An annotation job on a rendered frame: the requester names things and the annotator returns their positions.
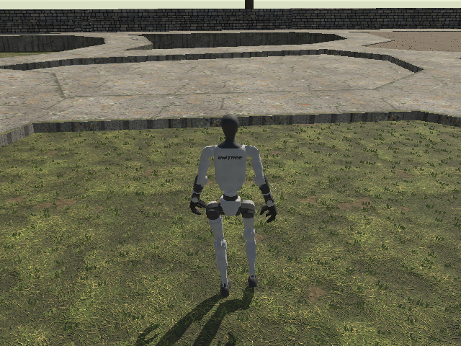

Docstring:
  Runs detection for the left robot thigh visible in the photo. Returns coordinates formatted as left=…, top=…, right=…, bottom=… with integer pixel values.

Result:
left=206, top=201, right=227, bottom=253

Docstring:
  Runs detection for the right robot forearm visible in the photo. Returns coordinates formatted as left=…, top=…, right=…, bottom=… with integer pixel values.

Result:
left=259, top=174, right=274, bottom=207

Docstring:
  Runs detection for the right robot upper arm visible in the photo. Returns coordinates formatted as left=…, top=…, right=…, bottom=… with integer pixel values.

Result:
left=245, top=145, right=266, bottom=185

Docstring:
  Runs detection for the left robot upper arm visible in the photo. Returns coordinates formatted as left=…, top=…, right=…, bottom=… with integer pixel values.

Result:
left=196, top=146, right=215, bottom=185

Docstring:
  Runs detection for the right robot foot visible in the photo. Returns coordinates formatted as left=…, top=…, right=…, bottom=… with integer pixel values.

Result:
left=248, top=275, right=258, bottom=287

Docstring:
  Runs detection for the left robot forearm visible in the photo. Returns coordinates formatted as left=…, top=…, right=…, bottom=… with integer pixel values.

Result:
left=191, top=175, right=204, bottom=203

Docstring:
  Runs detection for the left robot hand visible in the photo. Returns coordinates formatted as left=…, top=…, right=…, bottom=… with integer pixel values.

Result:
left=189, top=200, right=207, bottom=215

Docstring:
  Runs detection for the right robot hand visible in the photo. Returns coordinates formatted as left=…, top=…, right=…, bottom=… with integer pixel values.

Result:
left=260, top=204, right=277, bottom=223

